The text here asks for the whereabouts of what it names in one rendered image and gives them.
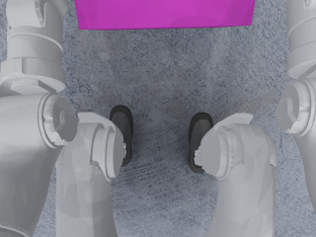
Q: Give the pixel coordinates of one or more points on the right robot shin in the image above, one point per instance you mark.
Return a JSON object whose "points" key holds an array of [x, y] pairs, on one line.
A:
{"points": [[201, 155]]}

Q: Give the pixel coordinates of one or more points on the left robot upper arm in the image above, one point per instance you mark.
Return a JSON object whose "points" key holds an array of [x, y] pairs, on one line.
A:
{"points": [[33, 130]]}

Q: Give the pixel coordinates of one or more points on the right robot upper arm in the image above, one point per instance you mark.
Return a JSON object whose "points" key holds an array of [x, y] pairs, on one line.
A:
{"points": [[296, 114]]}

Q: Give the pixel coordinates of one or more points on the robot left forearm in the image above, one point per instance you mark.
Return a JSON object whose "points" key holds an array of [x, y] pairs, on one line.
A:
{"points": [[34, 48]]}

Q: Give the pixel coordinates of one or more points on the robot right forearm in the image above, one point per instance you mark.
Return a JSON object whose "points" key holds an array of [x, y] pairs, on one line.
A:
{"points": [[301, 31]]}

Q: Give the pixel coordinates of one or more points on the robot shin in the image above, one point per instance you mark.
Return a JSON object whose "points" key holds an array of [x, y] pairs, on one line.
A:
{"points": [[201, 155], [88, 117]]}

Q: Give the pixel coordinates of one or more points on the carton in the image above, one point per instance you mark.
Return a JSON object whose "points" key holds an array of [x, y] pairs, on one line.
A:
{"points": [[116, 15]]}

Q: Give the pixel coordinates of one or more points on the left robot shin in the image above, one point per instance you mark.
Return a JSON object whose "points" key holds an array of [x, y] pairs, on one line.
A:
{"points": [[88, 117]]}

